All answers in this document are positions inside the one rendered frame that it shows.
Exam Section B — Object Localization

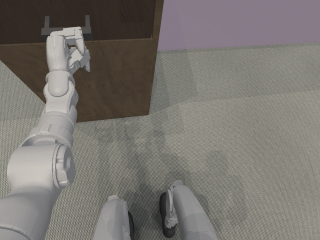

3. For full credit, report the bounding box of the robot left forearm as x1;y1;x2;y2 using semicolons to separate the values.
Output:
6;70;79;189

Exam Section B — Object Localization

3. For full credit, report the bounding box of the drawer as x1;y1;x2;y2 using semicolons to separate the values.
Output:
0;0;154;45

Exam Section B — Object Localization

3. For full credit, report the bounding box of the handle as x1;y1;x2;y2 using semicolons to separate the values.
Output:
41;15;93;42

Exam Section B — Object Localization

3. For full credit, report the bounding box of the robot left hand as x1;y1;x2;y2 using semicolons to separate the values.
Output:
46;26;91;75

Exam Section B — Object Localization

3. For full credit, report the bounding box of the right robot thigh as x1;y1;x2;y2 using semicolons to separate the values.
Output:
166;185;218;240

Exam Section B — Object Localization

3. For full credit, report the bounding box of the cabinet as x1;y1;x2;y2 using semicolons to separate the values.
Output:
0;0;164;123

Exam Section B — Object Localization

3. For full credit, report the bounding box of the robot left upper arm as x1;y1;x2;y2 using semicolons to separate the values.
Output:
0;143;76;240

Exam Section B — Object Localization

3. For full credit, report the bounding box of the robot left shin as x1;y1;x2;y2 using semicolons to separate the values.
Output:
101;195;131;240

